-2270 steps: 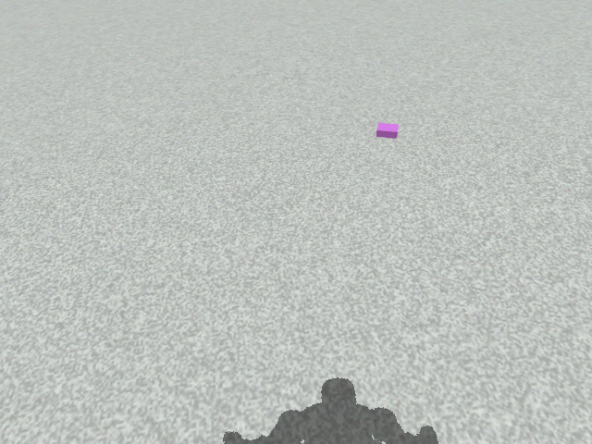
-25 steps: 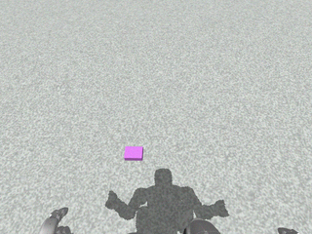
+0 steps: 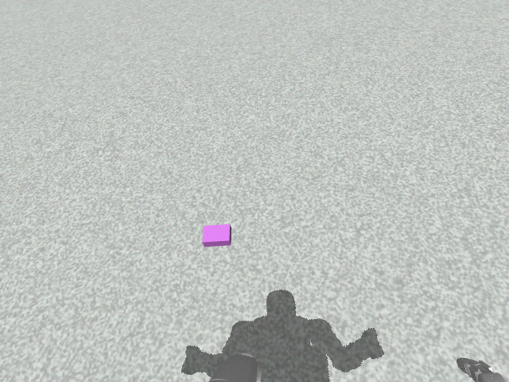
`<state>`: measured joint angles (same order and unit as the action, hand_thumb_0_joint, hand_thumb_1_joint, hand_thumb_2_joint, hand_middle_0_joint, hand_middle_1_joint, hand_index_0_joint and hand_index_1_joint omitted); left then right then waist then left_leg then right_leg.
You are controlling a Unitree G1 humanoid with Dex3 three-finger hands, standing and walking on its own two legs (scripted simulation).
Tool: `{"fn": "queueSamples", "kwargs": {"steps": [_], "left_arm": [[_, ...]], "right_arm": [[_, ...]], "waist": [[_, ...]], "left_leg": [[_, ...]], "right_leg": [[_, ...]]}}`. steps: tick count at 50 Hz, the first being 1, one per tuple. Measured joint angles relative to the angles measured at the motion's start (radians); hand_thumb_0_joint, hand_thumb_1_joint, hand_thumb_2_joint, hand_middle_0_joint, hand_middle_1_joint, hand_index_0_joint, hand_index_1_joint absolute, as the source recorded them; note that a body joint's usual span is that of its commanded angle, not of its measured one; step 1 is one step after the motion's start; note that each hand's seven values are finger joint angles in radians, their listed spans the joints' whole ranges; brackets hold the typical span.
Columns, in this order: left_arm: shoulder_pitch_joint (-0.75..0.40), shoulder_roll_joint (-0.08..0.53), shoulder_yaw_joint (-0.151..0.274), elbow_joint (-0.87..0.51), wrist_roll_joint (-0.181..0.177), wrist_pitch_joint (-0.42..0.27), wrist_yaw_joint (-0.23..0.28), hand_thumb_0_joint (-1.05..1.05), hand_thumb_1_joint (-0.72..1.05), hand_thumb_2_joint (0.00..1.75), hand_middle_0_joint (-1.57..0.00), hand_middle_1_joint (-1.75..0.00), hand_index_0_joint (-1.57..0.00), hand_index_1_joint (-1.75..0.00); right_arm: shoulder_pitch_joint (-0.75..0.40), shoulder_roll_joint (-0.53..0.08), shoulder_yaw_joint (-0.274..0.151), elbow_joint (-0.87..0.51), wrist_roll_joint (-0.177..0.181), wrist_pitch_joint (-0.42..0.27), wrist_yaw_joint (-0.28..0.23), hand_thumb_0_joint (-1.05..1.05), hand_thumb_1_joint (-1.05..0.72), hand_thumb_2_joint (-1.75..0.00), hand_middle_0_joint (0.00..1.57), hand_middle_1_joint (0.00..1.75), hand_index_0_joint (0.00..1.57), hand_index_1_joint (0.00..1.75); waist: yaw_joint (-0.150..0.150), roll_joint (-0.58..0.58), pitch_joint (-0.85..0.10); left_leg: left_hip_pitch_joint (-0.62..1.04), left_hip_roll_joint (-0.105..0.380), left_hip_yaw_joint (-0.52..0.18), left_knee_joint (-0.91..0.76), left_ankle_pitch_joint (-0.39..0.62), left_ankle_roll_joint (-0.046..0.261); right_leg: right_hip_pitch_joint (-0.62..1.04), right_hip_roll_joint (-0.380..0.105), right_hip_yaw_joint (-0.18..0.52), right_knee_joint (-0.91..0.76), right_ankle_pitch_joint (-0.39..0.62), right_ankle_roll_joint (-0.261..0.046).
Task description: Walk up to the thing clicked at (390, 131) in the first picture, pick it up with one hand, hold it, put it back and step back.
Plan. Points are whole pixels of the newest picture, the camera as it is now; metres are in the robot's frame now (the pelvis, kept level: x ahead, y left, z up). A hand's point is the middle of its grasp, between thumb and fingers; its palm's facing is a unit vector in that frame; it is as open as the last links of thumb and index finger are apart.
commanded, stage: step back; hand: left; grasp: from above
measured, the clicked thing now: (217, 235) +0.77 +0.27 -0.74
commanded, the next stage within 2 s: stand in 1.76 s
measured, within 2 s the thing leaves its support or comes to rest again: neither
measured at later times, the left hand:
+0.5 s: hand out of the picture -0.10 +0.26 -0.15, palm faces -0.02 -0.92 -0.40, open 7.4 cm
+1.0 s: hand out of the picture -0.26 +0.25 -0.13, palm faces +0.09 -0.90 -0.42, open 7.4 cm
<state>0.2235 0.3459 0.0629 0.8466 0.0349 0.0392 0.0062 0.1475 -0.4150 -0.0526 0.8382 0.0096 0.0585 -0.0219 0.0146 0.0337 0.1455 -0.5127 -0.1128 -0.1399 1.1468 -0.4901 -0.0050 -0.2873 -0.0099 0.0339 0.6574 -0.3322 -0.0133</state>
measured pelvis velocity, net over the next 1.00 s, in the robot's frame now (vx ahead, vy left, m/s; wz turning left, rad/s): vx -0.31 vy -0.03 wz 0.08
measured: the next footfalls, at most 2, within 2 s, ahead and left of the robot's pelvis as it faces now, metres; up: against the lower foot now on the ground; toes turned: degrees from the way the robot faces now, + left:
left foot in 0.16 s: -0.03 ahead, +0.12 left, +0.00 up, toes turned +1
right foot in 0.54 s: -0.22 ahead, -0.12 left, +0.00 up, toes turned +4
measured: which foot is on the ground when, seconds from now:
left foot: up 0.00-0.14, down 0.16-0.56, up 0.58-0.88, down 0.90-1.00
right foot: down 0.00-0.18, up 0.20-0.52, down 0.54-1.00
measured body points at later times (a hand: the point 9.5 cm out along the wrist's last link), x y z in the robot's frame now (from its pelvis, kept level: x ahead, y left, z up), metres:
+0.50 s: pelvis -0.18 -0.01 +0.00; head -0.13 -0.01 +0.44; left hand -0.10 +0.31 -0.12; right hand -0.04 -0.32 -0.11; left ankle -0.07 +0.12 -0.72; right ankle -0.24 -0.14 -0.70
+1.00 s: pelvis -0.31 -0.03 +0.00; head -0.30 -0.04 +0.45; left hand -0.26 +0.30 -0.10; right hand -0.23 -0.34 -0.13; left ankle -0.32 +0.10 -0.72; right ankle -0.26 -0.14 -0.71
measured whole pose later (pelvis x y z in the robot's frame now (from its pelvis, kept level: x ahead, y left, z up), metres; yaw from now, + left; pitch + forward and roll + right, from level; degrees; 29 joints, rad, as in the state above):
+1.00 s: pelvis -0.31 -0.03 +0.00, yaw +4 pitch -3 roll +2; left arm 0.23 0.40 0.07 0.93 0.02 0.02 -0.01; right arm 0.25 -0.36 -0.05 0.98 -0.03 0.02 0.02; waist 0.01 -0.01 0.05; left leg -0.19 -0.03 -0.02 0.58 -0.34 0.02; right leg -0.36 -0.04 -0.02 0.78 -0.45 -0.02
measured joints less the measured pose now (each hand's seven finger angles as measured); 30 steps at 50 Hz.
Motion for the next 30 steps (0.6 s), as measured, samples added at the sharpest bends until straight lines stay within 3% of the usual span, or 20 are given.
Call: {"fn": "queueSamples", "kwargs": {"steps": [3,6,8,10,13,15,18,23,26,28,30], "left_arm": [[-0.023,0.009,0.0,-0.03,0.004,-0.004,0.011,0.01,0.9,0.9,-0.21,-0.3,-0.21,-0.3],[-0.054,0.026,0.001,-0.064,-0.001,-0.008,0.02,0.01,0.9,0.9,-0.21,-0.3,-0.2,-0.3],[-0.077,0.04,-0.001,-0.079,-0.011,-0.003,0.02,0.01,0.9,0.9,-0.21,-0.3,-0.2,-0.3],[-0.105,0.058,0.002,-0.077,-0.019,0.008,0.021,0.01,0.9,0.9,-0.21,-0.3,-0.2,-0.3],[-0.111,0.055,0.007,-0.048,-0.027,0.026,0.029,0.01,0.9,0.9,-0.2,-0.3,-0.2,-0.3],[-0.101,0.057,0.011,-0.034,-0.033,0.03,0.028,0.01,0.91,0.9,-0.2,-0.3,-0.2,-0.3],[-0.076,0.057,0.016,-0.023,-0.032,0.025,0.019,0.01,0.91,0.9,-0.2,-0.3,-0.2,-0.3],[-0.034,0.053,0.011,0.003,-0.025,0.019,0.006,0.01,0.91,0.9,-0.2,-0.3,-0.2,-0.3],[-0.015,0.051,0.007,0.026,-0.023,0.01,-0.001,0.01,0.91,0.9,-0.2,-0.3,-0.2,-0.3],[-0.011,0.032,0.007,0.049,-0.014,0.002,-0.001,0.01,0.91,0.9,-0.2,-0.3,-0.2,-0.3],[0.009,0.021,0.002,0.051,-0.002,0.006,-0.008,0.01,0.91,0.9,-0.2,-0.3,-0.2,-0.3]], "right_arm": [[0.028,0.0,0.003,0.009,-0.006,-0.001,0.001,0.01,-0.91,-0.9,0.21,0.3,0.2,0.3],[0.041,0.009,0.005,0.02,-0.014,0.0,0.006,0.01,-0.91,-0.9,0.21,0.3,0.2,0.3],[0.046,0.015,0.005,0.024,-0.018,-0.007,0.011,0.01,-0.91,-0.9,0.21,0.3,0.2,0.3],[0.036,0.039,0.004,0.033,-0.03,-0.012,0.015,0.01,-0.91,-0.9,0.21,0.3,0.2,0.3],[0.03,0.052,0.017,0.029,-0.034,-0.015,0.03,0.01,-0.91,-0.9,0.21,0.3,0.2,0.3],[0.023,0.062,0.024,0.026,-0.037,-0.016,0.026,0.01,-0.91,-0.9,0.21,0.3,0.2,0.3],[0.0,0.064,0.024,0.013,-0.039,-0.018,0.02,0.01,-0.91,-0.9,0.21,0.3,0.2,0.3],[-0.043,0.05,0.018,-0.024,-0.037,-0.021,0.019,0.01,-0.9,-0.9,0.21,0.3,0.2,0.3],[-0.063,0.031,0.018,-0.038,-0.033,-0.009,0.023,0.01,-0.9,-0.9,0.21,0.3,0.2,0.3],[-0.074,0.008,0.012,-0.033,-0.028,0.003,0.024,0.0,-0.9,-0.9,0.21,0.3,0.2,0.3],[-0.06,0.009,0.0,-0.013,-0.022,0.019,0.013,0.01,-0.91,-0.9,0.21,0.3,0.2,0.3]], "waist": [[-0.003,-0.003,0.006],[-0.009,-0.011,0.021],[-0.016,-0.021,0.028],[-0.006,-0.07,0.053],[-0.018,-0.062,0.047],[-0.019,-0.065,0.032],[-0.014,-0.063,0.02],[-0.002,-0.05,0.021],[0.006,-0.035,0.015],[0.001,0.015,0.019],[0.006,0.02,0.005]], "left_leg": [[0.068,0.011,0.025,-0.063,-0.023,-0.01],[0.161,0.045,0.063,-0.252,-0.024,-0.007],[0.235,0.067,0.096,-0.432,0.067,0.004],[0.245,0.043,0.125,-0.472,0.143,0.026],[0.219,0.07,0.117,-0.466,0.166,0.039],[0.21,0.088,0.12,-0.5,0.203,0.037],[0.191,0.111,0.13,-0.543,0.256,0.036],[0.136,0.147,0.154,-0.566,0.323,0.027],[0.085,0.167,0.165,-0.543,0.35,0.006],[0.047,0.191,0.134,-0.505,0.35,0.001],[0.003,0.13,0.061,-0.393,0.151,-0.002]], "right_leg": [[-0.027,-0.012,-0.016,-0.01,0.033,0.003],[-0.065,-0.022,-0.039,0.007,0.054,0.011],[-0.099,-0.033,-0.054,0.042,0.057,0.019],[-0.13,-0.05,-0.018,0.096,0.043,0.016],[-0.183,0.058,0.069,0.333,-0.176,-0.004],[-0.204,0.107,0.101,0.485,-0.191,-0.01],[-0.177,0.122,0.104,0.568,-0.168,0.006],[-0.04,0.07,0.063,0.351,-0.181,0.033],[0.064,0.03,0.009,0.091,-0.132,0.018],[0.097,0.053,-0.026,-0.001,-0.101,-0.002],[0.066,0.047,-0.033,0.026,-0.087,-0.015]]}}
